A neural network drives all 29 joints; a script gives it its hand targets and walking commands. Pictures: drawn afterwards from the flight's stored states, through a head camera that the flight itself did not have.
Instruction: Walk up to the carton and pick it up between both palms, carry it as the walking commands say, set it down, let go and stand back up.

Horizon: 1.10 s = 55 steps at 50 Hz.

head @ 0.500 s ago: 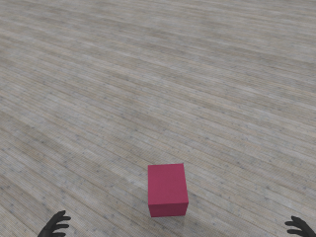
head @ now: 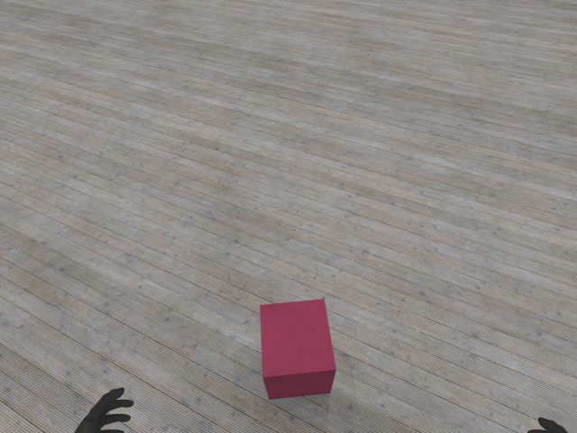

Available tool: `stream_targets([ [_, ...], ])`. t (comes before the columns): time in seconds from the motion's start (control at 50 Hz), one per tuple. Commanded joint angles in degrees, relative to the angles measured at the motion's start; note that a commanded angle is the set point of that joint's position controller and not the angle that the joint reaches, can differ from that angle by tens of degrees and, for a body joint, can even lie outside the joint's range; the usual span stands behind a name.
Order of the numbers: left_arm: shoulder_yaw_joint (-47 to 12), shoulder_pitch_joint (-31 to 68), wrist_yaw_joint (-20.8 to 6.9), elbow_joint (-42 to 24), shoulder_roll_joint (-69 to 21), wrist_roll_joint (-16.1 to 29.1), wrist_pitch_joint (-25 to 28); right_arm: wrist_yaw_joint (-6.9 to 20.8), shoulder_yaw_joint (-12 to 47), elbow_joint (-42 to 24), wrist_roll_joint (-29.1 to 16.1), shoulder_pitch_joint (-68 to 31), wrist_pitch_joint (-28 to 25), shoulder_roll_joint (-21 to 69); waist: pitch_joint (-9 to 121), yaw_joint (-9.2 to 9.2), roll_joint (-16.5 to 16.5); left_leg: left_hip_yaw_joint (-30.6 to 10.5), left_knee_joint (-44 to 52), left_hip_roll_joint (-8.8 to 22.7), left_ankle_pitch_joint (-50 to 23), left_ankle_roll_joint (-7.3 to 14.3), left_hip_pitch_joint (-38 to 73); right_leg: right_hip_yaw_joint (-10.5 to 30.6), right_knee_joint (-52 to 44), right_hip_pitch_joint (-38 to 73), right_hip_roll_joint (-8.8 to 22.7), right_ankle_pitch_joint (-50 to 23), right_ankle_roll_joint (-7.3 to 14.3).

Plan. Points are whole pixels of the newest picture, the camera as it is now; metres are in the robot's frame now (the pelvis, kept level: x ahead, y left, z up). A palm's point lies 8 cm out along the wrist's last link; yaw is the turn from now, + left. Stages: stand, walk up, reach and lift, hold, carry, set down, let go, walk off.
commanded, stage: walk up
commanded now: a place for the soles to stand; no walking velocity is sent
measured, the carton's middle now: (296, 350) +0.44 +0.03 -0.65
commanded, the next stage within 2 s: reach and lift in 0.08 s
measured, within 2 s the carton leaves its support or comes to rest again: neither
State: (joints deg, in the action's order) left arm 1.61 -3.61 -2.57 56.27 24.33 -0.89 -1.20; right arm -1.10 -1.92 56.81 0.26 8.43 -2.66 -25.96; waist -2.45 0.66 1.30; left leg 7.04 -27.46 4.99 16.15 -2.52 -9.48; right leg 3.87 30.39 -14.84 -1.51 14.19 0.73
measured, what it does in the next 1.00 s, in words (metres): lowers itself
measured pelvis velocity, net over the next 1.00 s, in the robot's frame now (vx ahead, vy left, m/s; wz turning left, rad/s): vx -0.06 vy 0.01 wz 0.09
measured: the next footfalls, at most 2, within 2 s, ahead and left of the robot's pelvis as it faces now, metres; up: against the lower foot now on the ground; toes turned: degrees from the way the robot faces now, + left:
none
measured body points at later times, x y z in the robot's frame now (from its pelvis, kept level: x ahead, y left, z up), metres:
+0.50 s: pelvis +0.00 +0.02 -0.03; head +0.10 +0.03 +0.41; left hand +0.20 +0.30 -0.12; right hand +0.21 -0.28 -0.11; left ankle -0.02 +0.15 -0.74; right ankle +0.02 -0.11 -0.74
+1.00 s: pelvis -0.06 +0.01 -0.07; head +0.14 +0.02 +0.33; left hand +0.31 +0.26 -0.16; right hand +0.33 -0.23 -0.16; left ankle -0.02 +0.15 -0.74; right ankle +0.02 -0.11 -0.74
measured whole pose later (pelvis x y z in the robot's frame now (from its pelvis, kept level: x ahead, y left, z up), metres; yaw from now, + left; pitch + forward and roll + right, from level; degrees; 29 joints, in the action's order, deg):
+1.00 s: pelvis -0.06 +0.01 -0.07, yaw +5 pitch +22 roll +1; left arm 8.9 34.7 1.9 41.3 15.4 -0.1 -15.6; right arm 1.8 -11.3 42.2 -0.8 -33.3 14.2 -18.4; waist -4.1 2.3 -0.2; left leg -0.9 -56.3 0.4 20.3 -1.7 -58.0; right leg 1.4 56.0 -59.9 1.0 18.1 -1.1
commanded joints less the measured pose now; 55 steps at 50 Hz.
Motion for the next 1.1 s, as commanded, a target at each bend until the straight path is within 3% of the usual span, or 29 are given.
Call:
stream_targets([
  [0.0,2.03,2.67,0.17,-2.92,10.38,-0.01,0.49,-0.29,-2.25,-2.71,0.01,-1.59,-0.56,-11.25,3.65,-0.31,-0.37,-4.78,4.95,4.35,-3.4,5.2,1.42,5.93,-5.37,-0.32,5.59,-7.83,3.53],
  [0.06,2.05,2.54,0.17,-2.97,10.41,-0.02,0.45,-0.29,-2.32,-2.82,0.02,-1.56,-0.49,-11.24,3.74,-0.25,-0.3,-4.5,4.72,4.31,-3.92,5.18,1.86,6.06,-5.32,-0.34,5.59,-8.77,3.59],
  [0.08,6.95,6.72,-1.44,-23.08,3.28,-2.23,-0.86,1.48,-6.99,-22.92,-0.52,-13.66,3.67,-2.8,-5.02,-0.48,-0.5,-6.98,-1.39,-7.26,-0.01,0.87,-7.92,-3.74,-4.79,-6.13,0.55,-0.24,-1.64],
  [0.1,8.22,3.1,-2.36,-18.8,4.64,-2.87,-4.02,2.31,-8.17,-28.89,1.47,-10.81,6.11,-3.97,-3.92,-0.77,0.39,-3.84,-1.73,-7.98,1.26,1.72,-3.97,-5.16,-6.79,-6.64,0.46,3.45,-2.0],
  [0.14,10.15,0.32,-2.53,-21.25,6.03,-5.14,-7.31,3.81,-10.5,-27.72,3.12,-5.35,9.7,-4.74,-3.65,0.84,0.82,-2.63,-2.99,-9.13,1.93,0.24,-0.27,-5.77,-7.69,-7.54,1.44,6.21,-1.01],
  [0.18,10.99,0.38,-2.11,-24.15,5.66,-6.58,-9.45,4.32,-11.7,-28.1,4.44,-2.64,11.96,-3.68,-1.77,2.7,2.34,-2.81,-3.55,-9.61,0.24,-0.54,2.39,-5.26,-7.13,-7.52,1.58,4.26,-1.01],
  [0.26,9.8,1.1,-1.06,-28.93,1.7,-4.84,-9.87,4.68,-13.41,-27.09,4.87,-1.76,12.84,-3.69,4.92,4.87,-1.25,-5.41,-2.57,-7.63,-3.25,0.68,-2.59,-5.74,0.09,-0.92,-1.5,-5.6,-3.03],
  [0.32,8.92,1.53,-0.49,-30.76,-0.02,-4.33,-9.57,5.02,-13.18,-28.37,3.65,-3.73,12.35,-3.4,9.35,4.04,-0.95,-6.95,-5.61,-7.33,-9.23,0.85,-6.19,-5.34,4.47,0.2,-1.95,-12.73,-3.02],
  [0.42,6.57,8.09,0.82,-31.23,-1.33,-3.24,-9.55,5.02,-12.76,-28.59,2.44,-10.33,12.07,-2.85,11.48,3.9,-1.75,-7.7,-11.61,-6.31,-10.49,-0.25,-11.95,-5.57,10.02,-6.05,-1.6,-13.48,-3.08],
  [0.6,6.54,14.2,3.89,-26.2,-3.28,-2.78,-10.13,4.61,-11.74,-24.74,1.38,-17.89,12.08,-2.55,22.08,2.15,-3.12,-7.85,-18.41,-7.22,-21.01,-1.01,-16.58,-5.79,17.04,-16.51,-1.67,-20.08,-3.16],
  [0.7,6.94,23.53,4.23,-25.61,-3.5,-1.77,-10.58,4.66,-11.48,-24.02,0.17,-26.52,12.68,-1.67,24.56,2.49,-1.24,-7.22,-19.9,-7.28,-14.29,-0.61,-23.11,-5.72,17.88,-21.06,-1.08,-15.14,-3.4],
  [0.88,7.92,42.3,4.52,-22.46,-2.26,0.34,-13.08,3.41,-11.04,-22.1,-1.24,-45.2,15.29,-0.81,30.22,1.79,-0.85,-5.81,-21.49,-7.81,-0.69,-0.53,-31.72,-5.54,18.35,-25.53,-0.45,-1.91,-3.41],
  [1.08,10.7,60.19,4.86,-15.75,-2.04,1.01,-13.2,1.27,-12.33,-15.34,-0.27,-63.9,16.12,0.35,39.49,1.32,-0.19,-4.48,-23.82,-9.12,1.86,-0.43,-41.36,-5.59,20.46,-28.7,-1.0,-0.49,-3.62],
])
